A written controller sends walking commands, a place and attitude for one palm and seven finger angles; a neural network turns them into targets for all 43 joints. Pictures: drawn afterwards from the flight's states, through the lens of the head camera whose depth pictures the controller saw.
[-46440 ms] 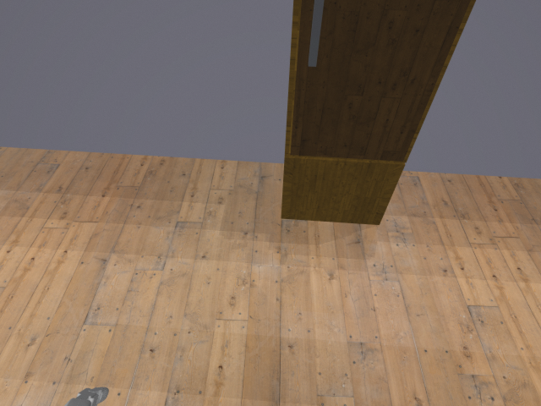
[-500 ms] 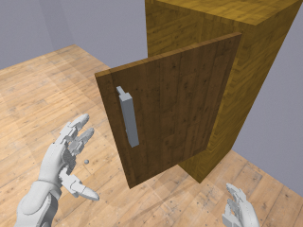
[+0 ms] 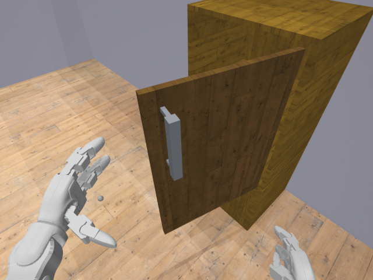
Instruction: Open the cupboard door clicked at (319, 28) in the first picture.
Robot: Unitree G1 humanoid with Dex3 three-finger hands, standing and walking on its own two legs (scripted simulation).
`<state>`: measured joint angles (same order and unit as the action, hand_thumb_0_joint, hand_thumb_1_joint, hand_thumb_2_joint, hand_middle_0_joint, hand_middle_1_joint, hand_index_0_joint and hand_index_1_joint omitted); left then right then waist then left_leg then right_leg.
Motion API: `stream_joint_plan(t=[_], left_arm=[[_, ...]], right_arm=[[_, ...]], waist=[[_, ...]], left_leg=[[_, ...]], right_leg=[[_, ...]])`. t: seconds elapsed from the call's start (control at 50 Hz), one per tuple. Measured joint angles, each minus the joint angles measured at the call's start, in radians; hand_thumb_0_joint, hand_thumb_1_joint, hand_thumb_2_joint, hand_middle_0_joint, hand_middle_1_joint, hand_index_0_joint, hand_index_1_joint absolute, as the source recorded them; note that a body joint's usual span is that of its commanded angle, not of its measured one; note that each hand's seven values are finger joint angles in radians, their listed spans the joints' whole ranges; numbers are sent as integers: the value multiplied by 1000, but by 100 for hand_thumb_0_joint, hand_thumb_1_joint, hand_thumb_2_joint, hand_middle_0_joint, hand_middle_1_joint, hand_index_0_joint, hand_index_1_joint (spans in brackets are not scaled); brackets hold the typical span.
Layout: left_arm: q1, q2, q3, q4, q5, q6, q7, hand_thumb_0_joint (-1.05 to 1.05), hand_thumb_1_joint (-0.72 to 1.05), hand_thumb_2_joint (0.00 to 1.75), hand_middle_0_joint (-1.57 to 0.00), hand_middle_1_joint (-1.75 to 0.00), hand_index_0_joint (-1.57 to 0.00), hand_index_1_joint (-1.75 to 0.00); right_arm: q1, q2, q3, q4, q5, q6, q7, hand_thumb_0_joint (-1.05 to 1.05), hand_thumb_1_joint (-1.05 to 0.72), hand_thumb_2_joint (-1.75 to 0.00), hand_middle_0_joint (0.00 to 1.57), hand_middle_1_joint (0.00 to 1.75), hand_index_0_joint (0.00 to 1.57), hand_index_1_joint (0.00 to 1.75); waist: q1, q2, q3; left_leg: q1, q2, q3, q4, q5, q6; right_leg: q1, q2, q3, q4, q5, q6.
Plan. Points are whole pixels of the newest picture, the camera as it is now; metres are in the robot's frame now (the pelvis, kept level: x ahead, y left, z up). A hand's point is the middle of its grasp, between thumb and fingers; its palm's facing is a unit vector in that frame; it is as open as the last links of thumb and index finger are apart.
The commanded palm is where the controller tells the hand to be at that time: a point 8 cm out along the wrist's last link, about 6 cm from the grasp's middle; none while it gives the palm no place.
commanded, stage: draw the hand back to the body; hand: left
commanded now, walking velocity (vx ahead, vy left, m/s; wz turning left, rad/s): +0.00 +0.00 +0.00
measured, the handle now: (170, 145) +0.36 +0.08 +0.13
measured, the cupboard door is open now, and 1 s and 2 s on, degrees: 75 75 75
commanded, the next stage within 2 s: step back with the hand held close in 1.12 s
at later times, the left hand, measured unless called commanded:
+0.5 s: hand (70, 188) +0.22 +0.23 +0.15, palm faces +0.36 -0.86 -0.37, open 12.0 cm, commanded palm +0.17 +0.28 +0.17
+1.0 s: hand (59, 184) +0.22 +0.25 +0.16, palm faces +0.43 -0.81 -0.39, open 7.6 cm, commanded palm +0.17 +0.29 +0.18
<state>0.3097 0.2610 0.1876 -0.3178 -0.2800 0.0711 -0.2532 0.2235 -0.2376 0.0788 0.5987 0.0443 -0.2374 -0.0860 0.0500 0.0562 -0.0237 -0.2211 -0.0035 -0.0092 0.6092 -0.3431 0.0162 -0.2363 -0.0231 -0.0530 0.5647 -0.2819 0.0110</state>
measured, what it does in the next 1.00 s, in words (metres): stands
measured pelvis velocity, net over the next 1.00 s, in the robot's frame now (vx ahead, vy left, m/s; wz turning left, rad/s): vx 0.02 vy -0.01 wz -0.03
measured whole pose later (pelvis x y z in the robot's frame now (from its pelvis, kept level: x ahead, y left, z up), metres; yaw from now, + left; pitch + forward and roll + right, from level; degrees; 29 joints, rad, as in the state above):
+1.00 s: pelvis +0.02 -0.01 +0.01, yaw -2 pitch -5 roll -1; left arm 0.45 0.32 0.31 -0.38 -0.05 -0.09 0.12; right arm 0.18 -0.23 0.01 0.66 -0.01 -0.11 -0.07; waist 0.07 0.07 0.04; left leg -0.05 0.01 0.01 0.41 -0.28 0.00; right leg -0.08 0.00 -0.03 0.38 -0.22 0.00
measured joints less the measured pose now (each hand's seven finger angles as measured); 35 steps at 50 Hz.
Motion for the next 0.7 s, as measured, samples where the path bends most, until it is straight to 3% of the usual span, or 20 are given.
stream_joint_plan(t=[0.06, 0.16, 0.22, 0.28, 0.42, 0.7], left_arm=[[4, 6, 11, -9, -4, 14, -6, -1, -47, 31, -15, -30, -15, -30], [68, 26, -6, -71, 151, -59, 216, -1, -37, 35, -16, -30, -16, -30], [107, 18, -11, -94, 200, -98, 297, -1, -29, 39, -16, -30, -16, -30], [127, 17, -14, -99, 227, -126, 338, -1, -20, 43, -16, -30, -17, -30], [139, 37, 20, -81, 248, -153, 371, 0, 4, 53, -17, -30, -18, -30], [151, 66, 111, -67, 237, -166, 369, 1, 52, 74, -20, -30, -20, -30]], right_arm=[[-5, -1, 1, 0, 1, -2, -1, 1, -90, -90, 21, 30, 21, 30], [-21, 14, -8, 3, -35, 13, 0, 1, -90, -90, 21, 30, 21, 30], [-19, 17, -16, 11, -45, 30, 7, 1, -90, -90, 21, 30, 21, 30], [-16, 16, -23, 28, -51, 47, 9, 1, -90, -90, 21, 30, 21, 30], [-18, 19, -35, 61, -55, 82, 11, 1, -90, -90, 21, 30, 21, 30], [-38, 15, -60, 57, -51, 121, 14, 1, -90, -90, 21, 30, 21, 30]], waist=[[3, -1, 0], [1, -9, 26], [7, -11, 41], [13, -10, 53], [14, -3, 66], [15, 9, 60]], left_leg=[[5, -2, 0, -4, 2, 2], [41, 3, 8, -45, 18, 1], [64, 3, 13, -78, 32, 2], [87, 0, 15, -106, 43, 3], [131, 0, 21, -157, 57, 2], [167, 14, 30, -191, 55, -6]], right_leg=[[6, -2, 0, -4, 2, 2], [39, 4, 8, -49, 23, 2], [61, 5, 12, -80, 38, 2], [81, 3, 14, -105, 47, 3], [118, 4, 20, -144, 57, 3], [148, 18, 29, -175, 57, -4]])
